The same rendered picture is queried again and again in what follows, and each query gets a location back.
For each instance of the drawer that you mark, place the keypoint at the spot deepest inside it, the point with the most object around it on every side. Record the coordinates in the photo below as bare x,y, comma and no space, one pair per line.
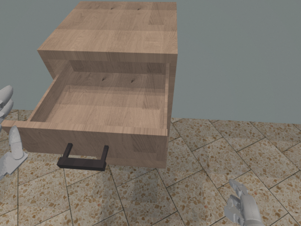
95,103

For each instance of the cabinet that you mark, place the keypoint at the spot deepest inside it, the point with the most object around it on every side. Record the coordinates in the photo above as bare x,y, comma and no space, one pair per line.
121,31

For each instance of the handle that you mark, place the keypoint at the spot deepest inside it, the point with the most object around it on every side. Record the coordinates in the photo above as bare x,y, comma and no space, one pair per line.
82,164

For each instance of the right robot hand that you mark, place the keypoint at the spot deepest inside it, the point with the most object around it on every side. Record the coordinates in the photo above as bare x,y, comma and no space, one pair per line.
245,208

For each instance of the left robot hand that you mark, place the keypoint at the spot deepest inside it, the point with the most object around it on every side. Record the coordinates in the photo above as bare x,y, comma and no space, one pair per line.
10,161

